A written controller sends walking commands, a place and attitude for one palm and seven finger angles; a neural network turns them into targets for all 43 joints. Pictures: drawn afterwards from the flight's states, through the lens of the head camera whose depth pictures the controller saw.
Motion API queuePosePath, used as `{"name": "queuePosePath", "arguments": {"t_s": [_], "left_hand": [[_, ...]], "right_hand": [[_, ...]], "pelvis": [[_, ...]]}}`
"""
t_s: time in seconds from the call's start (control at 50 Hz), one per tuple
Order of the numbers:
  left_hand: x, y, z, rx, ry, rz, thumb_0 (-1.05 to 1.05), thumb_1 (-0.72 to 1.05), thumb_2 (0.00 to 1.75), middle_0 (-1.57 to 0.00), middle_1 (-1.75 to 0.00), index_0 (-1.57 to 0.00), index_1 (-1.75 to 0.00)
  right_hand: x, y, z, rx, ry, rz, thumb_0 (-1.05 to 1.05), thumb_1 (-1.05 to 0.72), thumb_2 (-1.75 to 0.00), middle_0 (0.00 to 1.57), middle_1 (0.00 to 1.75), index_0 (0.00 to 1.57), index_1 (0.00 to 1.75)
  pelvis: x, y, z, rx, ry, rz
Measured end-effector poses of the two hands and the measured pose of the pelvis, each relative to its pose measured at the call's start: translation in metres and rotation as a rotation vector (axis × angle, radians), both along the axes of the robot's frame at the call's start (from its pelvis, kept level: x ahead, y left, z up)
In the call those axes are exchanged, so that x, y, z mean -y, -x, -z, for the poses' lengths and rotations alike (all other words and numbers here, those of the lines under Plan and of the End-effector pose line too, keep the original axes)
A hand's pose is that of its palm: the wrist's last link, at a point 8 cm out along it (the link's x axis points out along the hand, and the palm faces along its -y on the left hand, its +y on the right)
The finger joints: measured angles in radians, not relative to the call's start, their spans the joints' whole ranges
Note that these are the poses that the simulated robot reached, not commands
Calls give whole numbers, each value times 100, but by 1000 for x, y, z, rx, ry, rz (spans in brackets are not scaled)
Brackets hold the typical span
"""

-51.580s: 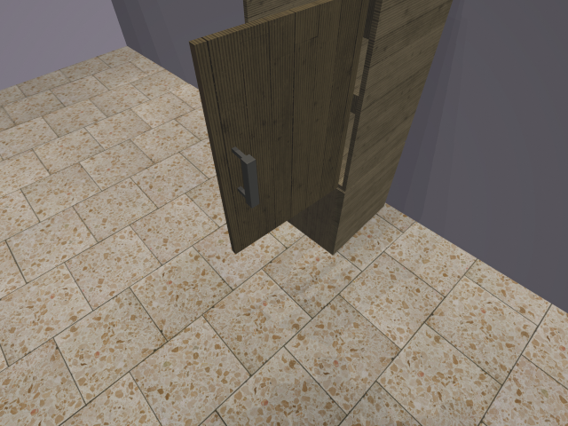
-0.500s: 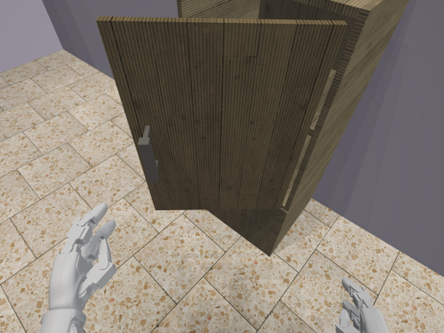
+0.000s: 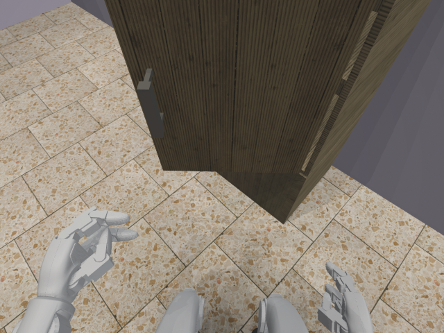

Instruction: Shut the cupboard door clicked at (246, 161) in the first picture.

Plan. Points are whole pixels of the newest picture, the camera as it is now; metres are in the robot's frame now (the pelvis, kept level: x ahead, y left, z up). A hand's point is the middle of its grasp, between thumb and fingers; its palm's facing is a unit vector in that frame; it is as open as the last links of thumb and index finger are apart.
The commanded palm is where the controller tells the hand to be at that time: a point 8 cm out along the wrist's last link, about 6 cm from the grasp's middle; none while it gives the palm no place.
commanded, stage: raise the hand and make a fist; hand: left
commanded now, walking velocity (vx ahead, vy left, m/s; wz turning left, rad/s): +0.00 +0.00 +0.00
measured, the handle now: (153, 104) +0.53 +0.19 +0.07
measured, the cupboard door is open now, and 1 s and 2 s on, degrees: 41 41 41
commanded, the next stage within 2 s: bring the fist close to the handle in 1.18 s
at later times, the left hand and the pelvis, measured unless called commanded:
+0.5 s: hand (94, 250) +0.23 +0.22 +0.06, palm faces +0.05 -1.00 -0.02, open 3.1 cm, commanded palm +0.21 +0.26 +0.07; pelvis +0.01 +0.03 +0.01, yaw +0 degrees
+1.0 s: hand (107, 240) +0.24 +0.20 +0.07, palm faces +0.04 -1.00 -0.03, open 3.1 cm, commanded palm +0.22 +0.25 +0.07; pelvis +0.02 +0.01 +0.02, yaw +0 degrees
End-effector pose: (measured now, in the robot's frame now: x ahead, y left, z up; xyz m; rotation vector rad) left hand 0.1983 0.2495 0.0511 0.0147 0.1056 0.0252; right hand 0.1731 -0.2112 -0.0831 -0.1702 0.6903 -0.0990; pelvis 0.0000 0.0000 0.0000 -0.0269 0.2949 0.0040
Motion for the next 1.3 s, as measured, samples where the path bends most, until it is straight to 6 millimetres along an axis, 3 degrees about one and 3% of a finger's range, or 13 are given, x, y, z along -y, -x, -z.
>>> {"name": "queuePosePath", "arguments": {"t_s": [0.08, 0.16, 0.28, 0.46, 0.62, 0.98, 1.3], "left_hand": [[-9, 1, -5, 19, -13, -38, 2, 90, 90, -78, -93, -77, -93], [-13, 2, -5, 41, -13, -36, 2, 90, 90, -85, -101, -84, -101], [-14, -1, -1, 45, 2, -13, 2, 90, 90, -96, -113, -96, -113], [-18, -7, -13, 65, -6, -26, 2, 90, 90, -113, -131, -112, -131], [-16, -10, -17, 61, -16, -20, 2, 90, 90, -125, -144, -124, -145], [-2, -22, -23, 71, -21, -10, 2, 90, 90, -130, -150, -129, -150], [8, -17, -20, 82, -14, -12, 2, 90, 90, -130, -150, -130, -150]], "right_hand": [[6, 15, -4, -38, 34, 21, 1, -90, -90, 20, 30, 20, 30], [13, 16, -9, -48, 83, 17, 1, -90, -90, 20, 30, 20, 30], [13, -1, -21, -13, 129, 1, 1, -90, -90, 20, 30, 20, 30], [-13, -33, -37, 54, 97, -59, 1, -90, -90, 20, 30, 20, 30], [-24, -39, -36, 50, 65, -93, 1, -90, -90, 20, 30, 20, 30], [15, -9, -28, -32, 89, -17, 1, -90, -90, 20, 30, 20, 30], [19, -16, -26, -3, 74, -25, 1, -90, -90, 20, 30, 20, 30]], "pelvis": [[-7, -3, -5, -4, 0, 4], [-14, -5, -5, -8, 5, 2], [-21, -8, -5, -9, 13, -1], [-26, -14, -9, -3, 23, -7], [-24, -17, -12, 4, 24, -13], [-10, -18, -16, 9, 4, -4], [-2, -15, -13, 11, -5, -3]]}}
